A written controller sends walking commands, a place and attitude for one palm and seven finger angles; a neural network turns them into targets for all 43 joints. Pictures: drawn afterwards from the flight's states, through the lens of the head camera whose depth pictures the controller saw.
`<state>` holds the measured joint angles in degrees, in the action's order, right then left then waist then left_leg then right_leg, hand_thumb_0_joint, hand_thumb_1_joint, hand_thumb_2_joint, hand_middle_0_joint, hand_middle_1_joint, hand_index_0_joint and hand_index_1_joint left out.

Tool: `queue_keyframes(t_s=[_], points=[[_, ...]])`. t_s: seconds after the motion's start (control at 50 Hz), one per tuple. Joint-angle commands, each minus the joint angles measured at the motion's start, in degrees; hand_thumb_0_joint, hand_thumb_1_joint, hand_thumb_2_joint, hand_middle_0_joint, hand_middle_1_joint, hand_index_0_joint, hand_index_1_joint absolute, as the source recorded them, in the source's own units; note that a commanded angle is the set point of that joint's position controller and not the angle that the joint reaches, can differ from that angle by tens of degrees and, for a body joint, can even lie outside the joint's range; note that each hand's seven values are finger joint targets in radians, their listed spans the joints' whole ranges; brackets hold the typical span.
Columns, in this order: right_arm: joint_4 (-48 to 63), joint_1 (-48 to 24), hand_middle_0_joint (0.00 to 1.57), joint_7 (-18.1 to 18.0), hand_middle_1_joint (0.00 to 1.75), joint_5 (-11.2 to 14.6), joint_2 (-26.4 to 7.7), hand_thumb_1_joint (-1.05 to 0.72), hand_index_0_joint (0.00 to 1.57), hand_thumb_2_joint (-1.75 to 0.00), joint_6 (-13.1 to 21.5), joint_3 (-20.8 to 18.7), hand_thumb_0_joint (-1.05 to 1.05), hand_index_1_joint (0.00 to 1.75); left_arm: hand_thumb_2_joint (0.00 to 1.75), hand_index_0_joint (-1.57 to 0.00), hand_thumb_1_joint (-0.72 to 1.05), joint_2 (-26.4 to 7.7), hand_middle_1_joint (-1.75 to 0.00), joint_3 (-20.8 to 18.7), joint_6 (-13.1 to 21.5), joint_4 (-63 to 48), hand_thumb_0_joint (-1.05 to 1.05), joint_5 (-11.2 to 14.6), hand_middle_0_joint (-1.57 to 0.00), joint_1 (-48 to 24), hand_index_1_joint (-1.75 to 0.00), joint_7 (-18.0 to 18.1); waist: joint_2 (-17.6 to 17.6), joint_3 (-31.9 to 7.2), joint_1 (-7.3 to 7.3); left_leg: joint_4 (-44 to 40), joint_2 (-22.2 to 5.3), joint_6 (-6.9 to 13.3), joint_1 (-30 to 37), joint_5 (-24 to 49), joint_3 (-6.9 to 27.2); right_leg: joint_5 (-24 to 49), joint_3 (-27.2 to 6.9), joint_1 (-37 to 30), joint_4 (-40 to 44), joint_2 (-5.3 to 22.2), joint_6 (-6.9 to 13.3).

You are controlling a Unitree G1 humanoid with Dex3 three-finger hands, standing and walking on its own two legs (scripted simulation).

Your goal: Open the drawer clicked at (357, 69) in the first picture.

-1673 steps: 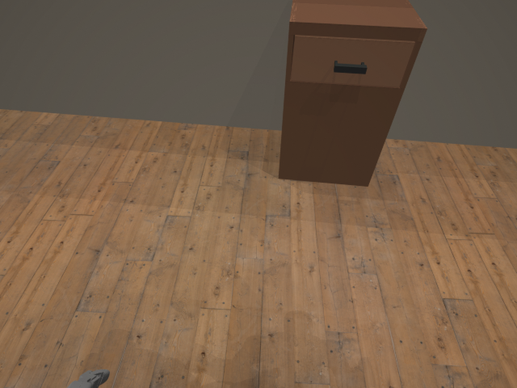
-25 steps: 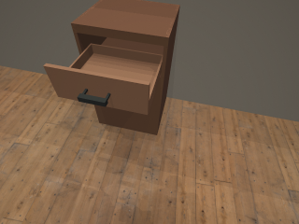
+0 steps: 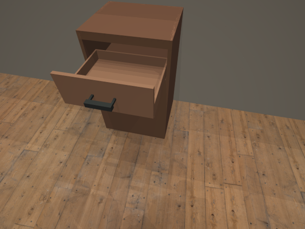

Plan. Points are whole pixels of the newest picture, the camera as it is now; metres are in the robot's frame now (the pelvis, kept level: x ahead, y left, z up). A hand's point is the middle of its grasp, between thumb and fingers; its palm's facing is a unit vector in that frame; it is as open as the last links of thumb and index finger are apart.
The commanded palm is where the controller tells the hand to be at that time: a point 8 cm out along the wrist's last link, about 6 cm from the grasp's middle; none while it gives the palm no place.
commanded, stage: let the arm hang, fingers relaxed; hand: left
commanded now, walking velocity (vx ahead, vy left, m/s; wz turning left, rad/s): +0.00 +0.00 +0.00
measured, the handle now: (100, 101) +0.61 +0.26 -0.09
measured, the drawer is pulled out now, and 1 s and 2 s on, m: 0.30 0.30 0.30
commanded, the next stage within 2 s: look to check the result in 0.30 s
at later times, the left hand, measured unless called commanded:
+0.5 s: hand out of the picture +0.01 +0.17 -0.17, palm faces +0.04 -0.98 -0.19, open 7.4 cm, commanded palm none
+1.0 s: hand out of the picture +0.04 +0.17 -0.17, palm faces +0.02 -0.98 -0.21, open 7.4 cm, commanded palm none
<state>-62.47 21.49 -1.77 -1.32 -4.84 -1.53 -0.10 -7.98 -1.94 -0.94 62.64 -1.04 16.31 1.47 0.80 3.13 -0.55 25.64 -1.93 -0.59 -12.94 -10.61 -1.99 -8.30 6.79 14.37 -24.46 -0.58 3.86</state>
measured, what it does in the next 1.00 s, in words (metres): stands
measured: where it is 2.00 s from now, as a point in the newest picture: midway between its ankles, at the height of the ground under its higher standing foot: outside the picture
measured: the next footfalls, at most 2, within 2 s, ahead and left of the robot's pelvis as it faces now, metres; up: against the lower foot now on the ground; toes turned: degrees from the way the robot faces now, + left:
none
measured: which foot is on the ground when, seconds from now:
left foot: down 0.00-1.00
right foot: down 0.00-1.00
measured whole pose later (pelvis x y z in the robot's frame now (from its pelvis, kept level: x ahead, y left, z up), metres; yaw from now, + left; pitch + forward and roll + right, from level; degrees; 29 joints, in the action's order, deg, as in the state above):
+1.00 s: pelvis +0.03 +0.00 +0.00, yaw -1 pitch -2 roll +0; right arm -64.2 16.8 -2.4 -0.8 -6.1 -0.6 -0.5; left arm -7.8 -1.5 0.2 64.8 -0.8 13.8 1.9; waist 1.1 4.9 -0.4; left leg 21.8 -2.2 -1.3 -8.2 -11.4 -3.1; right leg -9.5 5.5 10.8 -22.2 -1.2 3.6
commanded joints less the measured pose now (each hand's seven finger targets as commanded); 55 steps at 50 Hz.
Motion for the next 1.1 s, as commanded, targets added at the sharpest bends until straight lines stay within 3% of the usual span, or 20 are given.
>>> queue_keyframes(t_s=[0.0, 0.08, 0.18, 0.22, 0.44, 0.48, 0.66, 0.78, 0.9, 1.08], points=[[0.61, 5.82, 0.20, -0.39, 0.30, -0.21, -4.31, -0.90, 0.20, -0.90, 0.41, -1.33, 0.00, 0.30, 0.90, -0.20, 0.90, -6.19, -0.30, -1.47, 0.57, -1.01, 0.00, 0.20, -0.20, 3.25, -0.30, 0.45, 0.76, 4.90, 0.33, -6.21, -2.18, 2.64, -4.26, -10.30, 3.80, -17.75, -8.94, 2.99, 9.63, 6.15, 0.15], [0.54, 6.03, 0.20, -0.50, 0.30, -0.30, -3.82, -0.90, 0.20, -0.90, 0.42, -1.46, 0.00, 0.30, 0.90, -0.20, 0.90, -5.60, -0.30, -1.56, 0.56, -0.86, 0.00, 0.17, -0.20, 3.10, -0.30, 0.51, 1.05, 5.13, 0.26, -6.62, -2.32, 2.70, -4.78, -11.11, 4.00, -17.50, -9.25, 3.12, 9.21, 5.66, 0.08], [0.52, 5.72, 0.20, -0.63, 0.30, -0.06, -3.78, -0.90, 0.20, -0.90, 0.97, -1.50, 0.00, 0.30, 0.90, -0.20, 0.90, -5.31, -0.30, -1.53, 1.03, -0.84, 0.00, 0.25, -0.20, 3.12, -0.30, 0.47, 0.54, 2.30, 0.29, -6.60, -2.52, 2.55, -3.28, -7.36, 3.61, -12.27, -8.94, 0.08, 8.17, 5.85, 0.07], [0.55, 5.01, 0.20, -0.74, 0.30, 0.01, -3.75, -0.90, 0.20, -0.90, 0.93, -1.46, 0.00, 0.30, 0.90, -0.20, 0.90, -4.93, -0.30, -1.35, 1.00, -0.52, 0.00, 0.25, -0.20, 3.35, -0.30, 0.53, 1.73, 3.43, 0.41, -6.70, -2.80, 2.45, -2.19, -6.81, 3.57, -12.24, -8.62, 1.61, 8.25, 5.63, 0.15], [0.02, 4.27, 0.20, -0.69, 0.30, 0.23, -4.24, -0.90, 0.20, -0.90, 0.90, -1.41, 0.00, 0.30, 0.90, -0.20, 0.90, -5.30, -0.30, -1.15, 1.28, 0.18, 0.00, 0.32, -0.20, 2.84, -0.30, 0.59, -0.86, 2.85, -0.03, -6.28, -2.66, 2.24, 0.26, -4.22, 2.71, -11.07, -9.24, 0.73, 9.38, 6.23, -0.14], [-0.14, 3.97, 0.20, -0.72, 0.30, 0.18, -4.34, -0.90, 0.20, -0.90, 0.98, -1.41, 0.00, 0.30, 0.90, -0.20, 0.90, -5.26, -0.30, -1.13, 1.35, 0.29, 0.00, 0.38, -0.20, 2.65, -0.30, 0.59, 0.88, 2.00, -0.07, -6.19, -2.61, 2.14, 0.72, -3.62, 2.65, -10.17, -9.49, 0.16, 9.23, 6.27, -0.04], [-0.37, 2.55, 0.20, -0.76, 0.30, 0.24, -4.84, -0.90, 0.20, -0.90, 1.00, -1.29, 0.00, 0.30, 0.90, -0.20, 0.90, -5.28, -0.30, -0.82, 1.35, 0.72, 0.00, 0.42, -0.20, 2.16, -0.30, 0.64, 0.76, 3.24, 0.02, -7.04, -3.10, 1.98, 1.10, -2.70, 2.58, -8.14, -9.10, -0.36, 9.27, 5.99, -0.27], [-0.70, 1.75, 0.20, -0.84, 0.30, 0.38, -5.21, -0.90, 0.20, -0.90, 1.42, -1.23, 0.00, 0.30, 0.90, -0.20, 0.90, -5.61, -0.30, -0.81, 1.60, 0.91, 0.00, 0.48, -0.20, 2.01, -0.30, 0.65, 0.84, 0.73, 0.24, -7.24, -3.51, 1.84, 2.54, 0.90, 2.52, -2.38, -8.56, -3.41, 8.10, 6.13, -0.34], [-0.91, 0.95, 0.20, -0.80, 0.30, 0.35, -5.44, -0.90, 0.20, -0.90, 1.22, -1.14, 0.00, 0.30, 0.90, -0.20, 0.90, -5.77, -0.30, -0.68, 1.51, 1.14, 0.00, 0.50, -0.20, 1.69, -0.30, 0.64, 0.68, 2.61, 0.27, -7.73, -3.49, 1.64, 2.60, -0.17, 2.30, -3.68, -8.83, -2.46, 8.80, 6.02, -0.39], [-1.25, 0.51, 0.20, -0.71, 0.30, 0.37, -6.11, -0.90, 0.20, -0.90, 1.28, -1.20, 0.00, 0.30, 0.90, -0.20, 0.90, -6.62, -0.30, -0.70, 1.75, 1.28, 0.00, 0.52, -0.20, 0.89, -0.30, 0.70, -0.36, 1.80, 0.12, -7.86, -3.72, 1.52, 3.82, 1.09, 2.11, -1.81, -9.00, -3.47, 9.08, 6.14, -0.45]])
